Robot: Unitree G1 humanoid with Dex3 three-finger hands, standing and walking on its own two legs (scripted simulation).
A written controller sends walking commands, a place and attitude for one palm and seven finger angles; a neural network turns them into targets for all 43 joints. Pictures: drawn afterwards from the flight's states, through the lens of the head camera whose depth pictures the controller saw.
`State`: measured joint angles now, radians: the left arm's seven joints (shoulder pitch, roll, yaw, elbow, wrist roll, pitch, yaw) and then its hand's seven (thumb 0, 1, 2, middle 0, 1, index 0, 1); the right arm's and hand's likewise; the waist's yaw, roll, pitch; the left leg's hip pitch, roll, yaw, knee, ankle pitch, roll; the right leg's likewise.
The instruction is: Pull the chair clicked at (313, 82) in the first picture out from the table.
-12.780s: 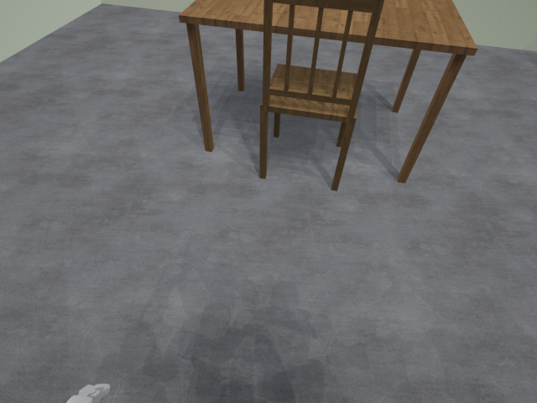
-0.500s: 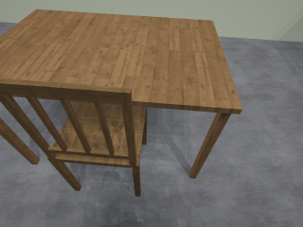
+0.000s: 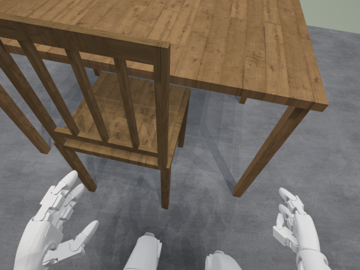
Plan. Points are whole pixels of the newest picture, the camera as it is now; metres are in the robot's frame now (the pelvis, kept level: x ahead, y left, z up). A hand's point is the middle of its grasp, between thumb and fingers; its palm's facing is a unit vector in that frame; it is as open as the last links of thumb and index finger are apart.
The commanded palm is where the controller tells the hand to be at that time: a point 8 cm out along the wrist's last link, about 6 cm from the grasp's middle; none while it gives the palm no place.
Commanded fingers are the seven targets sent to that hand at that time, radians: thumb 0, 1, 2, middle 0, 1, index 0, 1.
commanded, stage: raise the hand toward the chair's back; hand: left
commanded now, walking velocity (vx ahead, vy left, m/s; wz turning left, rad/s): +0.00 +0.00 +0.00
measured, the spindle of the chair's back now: (92, 104) +0.47 +0.30 +0.04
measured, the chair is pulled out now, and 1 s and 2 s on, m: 0.00 0.00 0.00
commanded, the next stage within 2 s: aim the fingers beside a spindle in 1.56 s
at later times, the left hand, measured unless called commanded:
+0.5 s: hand (88, 210) +0.21 +0.21 +0.05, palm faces -0.12 -0.99 -0.04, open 14.6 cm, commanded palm +0.19 +0.27 +0.07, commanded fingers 0.00 -0.34 0.37 -0.08 -0.11 -0.08 -0.11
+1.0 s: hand (75, 184) +0.24 +0.23 +0.08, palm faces -0.07 -1.00 -0.06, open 16.9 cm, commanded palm +0.23 +0.29 +0.08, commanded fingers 0.00 -0.50 0.30 -0.06 -0.08 -0.06 -0.08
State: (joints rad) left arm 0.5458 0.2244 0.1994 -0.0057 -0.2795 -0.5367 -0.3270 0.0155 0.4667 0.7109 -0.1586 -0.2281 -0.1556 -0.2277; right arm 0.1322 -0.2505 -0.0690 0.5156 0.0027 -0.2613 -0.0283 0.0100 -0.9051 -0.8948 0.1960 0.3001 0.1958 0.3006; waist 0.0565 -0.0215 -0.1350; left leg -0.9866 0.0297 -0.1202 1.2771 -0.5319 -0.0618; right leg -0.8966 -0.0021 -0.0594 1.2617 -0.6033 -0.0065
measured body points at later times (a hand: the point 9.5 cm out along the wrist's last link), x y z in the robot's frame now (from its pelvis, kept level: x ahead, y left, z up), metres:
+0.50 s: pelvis -0.01 +0.02 +0.00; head +0.06 +0.03 +0.45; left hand +0.21 +0.26 +0.05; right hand +0.16 -0.24 -0.07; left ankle +0.05 +0.15 -0.63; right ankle +0.01 -0.12 -0.63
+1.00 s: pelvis +0.01 +0.03 +0.02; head +0.07 +0.05 +0.46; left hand +0.24 +0.29 +0.08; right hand +0.19 -0.20 -0.05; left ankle +0.05 +0.15 -0.63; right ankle +0.01 -0.12 -0.63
